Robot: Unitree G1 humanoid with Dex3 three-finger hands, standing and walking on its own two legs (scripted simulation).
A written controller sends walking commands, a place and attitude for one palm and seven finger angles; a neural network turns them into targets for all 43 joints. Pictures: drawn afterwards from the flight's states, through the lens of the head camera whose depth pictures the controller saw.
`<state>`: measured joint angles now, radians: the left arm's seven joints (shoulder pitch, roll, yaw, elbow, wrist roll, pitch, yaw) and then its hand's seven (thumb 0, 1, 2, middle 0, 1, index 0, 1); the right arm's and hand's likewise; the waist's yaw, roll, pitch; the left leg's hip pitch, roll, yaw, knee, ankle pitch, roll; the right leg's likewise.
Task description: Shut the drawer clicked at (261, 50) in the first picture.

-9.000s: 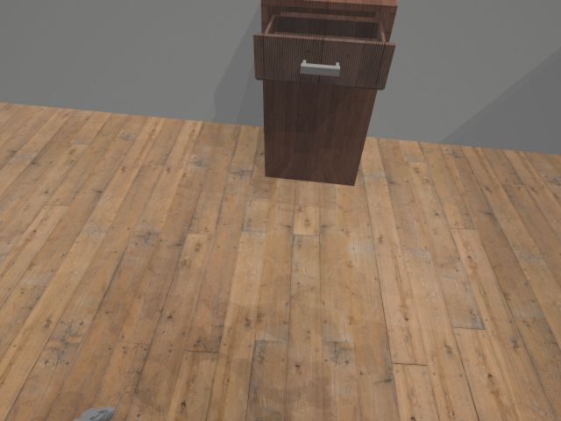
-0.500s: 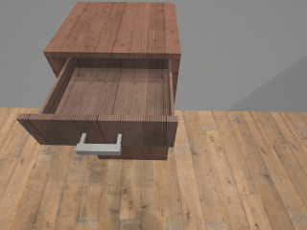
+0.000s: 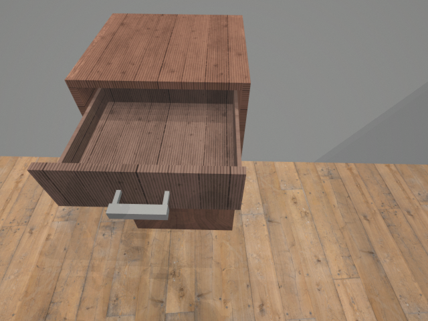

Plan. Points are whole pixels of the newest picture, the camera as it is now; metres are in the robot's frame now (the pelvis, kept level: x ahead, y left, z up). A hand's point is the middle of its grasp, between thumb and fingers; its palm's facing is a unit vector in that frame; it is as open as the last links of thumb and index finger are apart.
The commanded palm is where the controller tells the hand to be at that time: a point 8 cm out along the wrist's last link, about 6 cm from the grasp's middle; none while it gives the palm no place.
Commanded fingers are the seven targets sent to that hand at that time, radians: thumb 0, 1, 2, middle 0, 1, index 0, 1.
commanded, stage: look again from close up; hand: left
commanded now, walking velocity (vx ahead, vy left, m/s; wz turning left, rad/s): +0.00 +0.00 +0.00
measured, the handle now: (140, 203) +0.34 +0.18 +0.00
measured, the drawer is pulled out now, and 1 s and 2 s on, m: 0.28 0.28 0.28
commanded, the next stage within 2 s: raise the hand and make a fist in 0.34 s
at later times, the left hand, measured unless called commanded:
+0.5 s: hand out of the picture +0.00 +0.15 -0.16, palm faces +0.13 -0.97 -0.22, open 7.3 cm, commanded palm +0.08 +0.20 -0.06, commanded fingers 0.00 0.90 0.90 -0.28 -0.39 -0.28 -0.39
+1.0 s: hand out of the picture +0.09 +0.16 -0.01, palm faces +0.20 -0.98 -0.07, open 5.2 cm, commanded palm +0.10 +0.20 +0.00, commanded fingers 0.00 0.90 0.90 -0.78 -0.93 -0.78 -0.93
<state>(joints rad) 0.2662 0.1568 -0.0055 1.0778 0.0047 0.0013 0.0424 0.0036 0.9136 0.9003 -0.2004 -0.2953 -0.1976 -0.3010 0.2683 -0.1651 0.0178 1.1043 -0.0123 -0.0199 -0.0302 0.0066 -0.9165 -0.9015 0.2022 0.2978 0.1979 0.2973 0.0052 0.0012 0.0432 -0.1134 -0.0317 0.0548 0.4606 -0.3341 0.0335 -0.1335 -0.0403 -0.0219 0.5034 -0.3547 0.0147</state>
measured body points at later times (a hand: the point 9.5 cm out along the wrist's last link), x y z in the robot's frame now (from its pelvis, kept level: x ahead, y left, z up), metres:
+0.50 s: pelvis -0.02 -0.02 +0.00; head +0.00 -0.03 +0.45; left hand -0.01 +0.21 -0.14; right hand +0.00 -0.25 -0.15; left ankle -0.05 +0.10 -0.74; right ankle -0.05 -0.13 -0.74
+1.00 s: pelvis -0.08 -0.05 -0.06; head -0.05 -0.04 +0.39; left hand +0.07 +0.21 -0.01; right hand +0.16 -0.27 -0.10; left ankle -0.05 +0.09 -0.74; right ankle -0.05 -0.13 -0.74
